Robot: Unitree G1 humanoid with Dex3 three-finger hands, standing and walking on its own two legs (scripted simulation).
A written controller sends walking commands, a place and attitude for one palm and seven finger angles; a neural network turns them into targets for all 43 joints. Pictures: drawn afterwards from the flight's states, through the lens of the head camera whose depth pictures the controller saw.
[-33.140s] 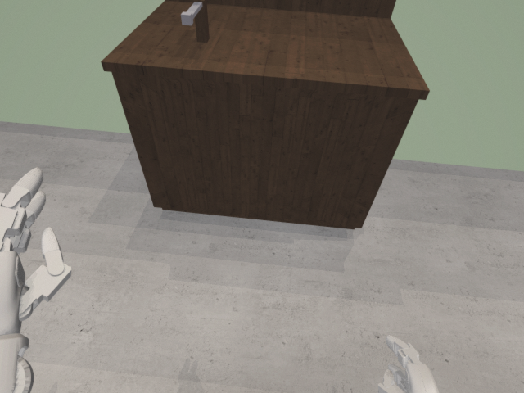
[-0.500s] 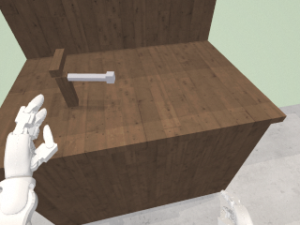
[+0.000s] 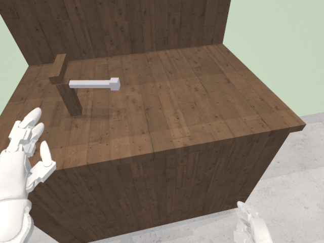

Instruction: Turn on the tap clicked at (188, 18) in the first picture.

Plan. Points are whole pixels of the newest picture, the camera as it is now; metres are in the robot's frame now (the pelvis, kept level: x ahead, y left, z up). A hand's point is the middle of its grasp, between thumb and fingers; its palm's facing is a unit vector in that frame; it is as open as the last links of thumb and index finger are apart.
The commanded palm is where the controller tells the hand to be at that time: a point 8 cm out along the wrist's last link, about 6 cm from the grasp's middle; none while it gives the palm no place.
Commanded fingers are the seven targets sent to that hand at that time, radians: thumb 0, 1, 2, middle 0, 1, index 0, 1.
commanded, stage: step back with the hand held close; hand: left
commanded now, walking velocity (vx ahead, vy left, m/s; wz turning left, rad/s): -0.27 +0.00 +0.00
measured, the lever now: (114, 84) +0.51 +0.21 +0.14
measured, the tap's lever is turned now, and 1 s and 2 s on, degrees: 76 76 76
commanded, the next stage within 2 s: stop stepping back and stand still in 1.42 s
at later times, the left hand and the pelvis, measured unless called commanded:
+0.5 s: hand (39, 186) +0.17 +0.26 +0.14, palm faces +0.36 -0.80 -0.48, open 7.4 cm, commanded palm +0.11 +0.30 +0.17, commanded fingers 0.00 0.90 0.90 -0.20 -0.30 -0.20 -0.30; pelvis -0.05 +0.02 -0.01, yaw +0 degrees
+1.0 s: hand (12, 205) +0.13 +0.27 +0.15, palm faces +0.43 -0.78 -0.45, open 7.4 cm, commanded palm +0.06 +0.31 +0.17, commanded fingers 0.00 0.90 0.90 -0.20 -0.30 -0.20 -0.30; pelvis -0.09 +0.02 -0.02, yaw +2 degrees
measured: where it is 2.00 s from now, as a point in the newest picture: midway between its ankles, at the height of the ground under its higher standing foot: outside the picture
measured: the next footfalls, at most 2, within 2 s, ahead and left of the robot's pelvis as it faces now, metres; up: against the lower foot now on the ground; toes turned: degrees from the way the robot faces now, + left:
right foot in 1.10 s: -0.12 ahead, -0.09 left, +0.00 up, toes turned +3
left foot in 1.42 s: -0.22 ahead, +0.10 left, +0.00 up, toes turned +6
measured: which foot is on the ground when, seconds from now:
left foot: down 0.00-1.00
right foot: down 0.00-0.92, up 0.94-1.00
